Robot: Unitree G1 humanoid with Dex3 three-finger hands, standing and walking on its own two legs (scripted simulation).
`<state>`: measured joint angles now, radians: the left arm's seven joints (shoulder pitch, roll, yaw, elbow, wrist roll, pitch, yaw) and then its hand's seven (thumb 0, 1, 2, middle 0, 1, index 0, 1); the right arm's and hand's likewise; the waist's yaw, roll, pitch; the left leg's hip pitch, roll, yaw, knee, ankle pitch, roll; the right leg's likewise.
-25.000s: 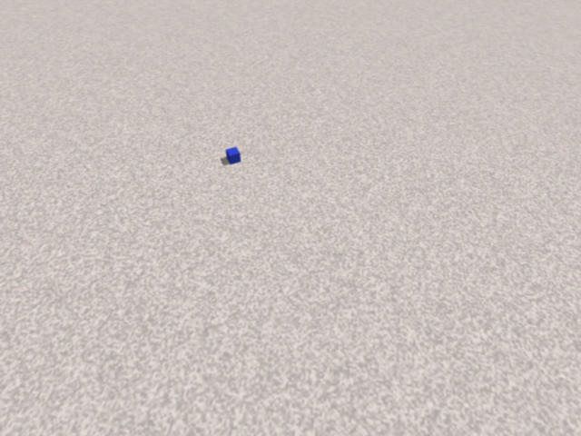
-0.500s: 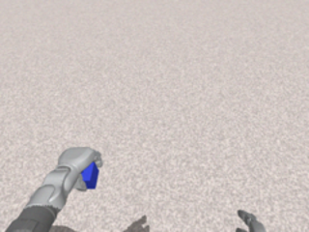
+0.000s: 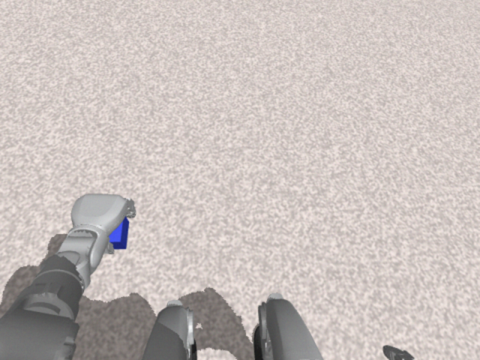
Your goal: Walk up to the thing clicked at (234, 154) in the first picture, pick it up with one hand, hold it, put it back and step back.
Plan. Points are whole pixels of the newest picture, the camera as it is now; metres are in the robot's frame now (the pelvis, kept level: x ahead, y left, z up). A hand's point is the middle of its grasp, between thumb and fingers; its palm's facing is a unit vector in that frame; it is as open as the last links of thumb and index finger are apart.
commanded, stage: crouch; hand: left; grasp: from above
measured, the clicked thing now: (109, 231) +0.37 +0.23 -0.15
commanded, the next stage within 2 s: lower in 1.28 s
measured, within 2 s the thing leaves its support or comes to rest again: neither
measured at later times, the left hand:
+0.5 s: hand (131, 246) +0.40 +0.24 -0.34, palm faces -0.46 +0.02 -0.89, open 8.6 cm
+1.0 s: hand (136, 250) +0.41 +0.25 -0.44, palm faces -0.48 +0.01 -0.88, open 8.6 cm
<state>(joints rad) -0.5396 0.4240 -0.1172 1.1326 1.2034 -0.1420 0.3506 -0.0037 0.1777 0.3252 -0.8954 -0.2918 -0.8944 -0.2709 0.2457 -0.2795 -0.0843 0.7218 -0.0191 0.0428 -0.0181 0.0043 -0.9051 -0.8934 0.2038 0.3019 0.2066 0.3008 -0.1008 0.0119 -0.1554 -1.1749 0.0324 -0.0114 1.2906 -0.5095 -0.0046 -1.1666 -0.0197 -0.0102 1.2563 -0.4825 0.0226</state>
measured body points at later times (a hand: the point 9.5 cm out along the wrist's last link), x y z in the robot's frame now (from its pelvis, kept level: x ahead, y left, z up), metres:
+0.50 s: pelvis -0.03 +0.01 -0.18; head +0.18 +0.04 +0.21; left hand +0.42 +0.24 -0.29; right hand +0.03 -0.27 -0.31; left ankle +0.05 +0.12 -0.62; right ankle +0.06 -0.13 -0.62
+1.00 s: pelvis -0.04 +0.00 -0.27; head +0.20 +0.05 +0.12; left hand +0.43 +0.25 -0.39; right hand +0.00 -0.28 -0.38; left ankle +0.05 +0.12 -0.62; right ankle +0.06 -0.13 -0.62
